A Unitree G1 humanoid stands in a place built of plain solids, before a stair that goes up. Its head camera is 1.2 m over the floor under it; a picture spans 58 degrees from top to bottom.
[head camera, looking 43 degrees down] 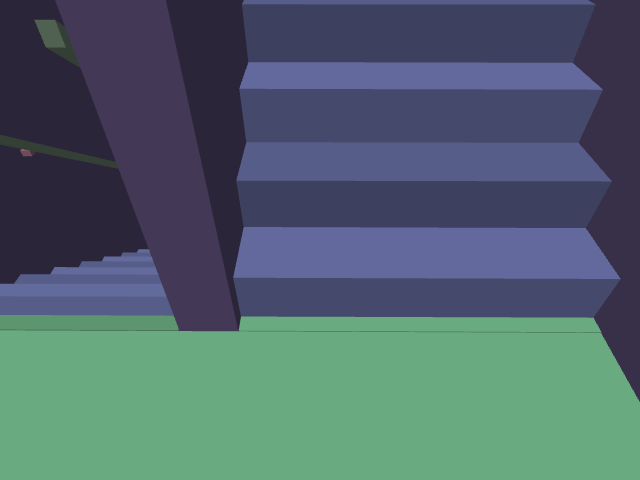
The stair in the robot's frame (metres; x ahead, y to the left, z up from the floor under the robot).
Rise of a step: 0.20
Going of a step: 0.24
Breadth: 1.20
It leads straight ahead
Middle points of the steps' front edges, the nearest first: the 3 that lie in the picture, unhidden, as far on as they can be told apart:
0.90 -0.33 0.20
1.14 -0.33 0.39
1.38 -0.33 0.59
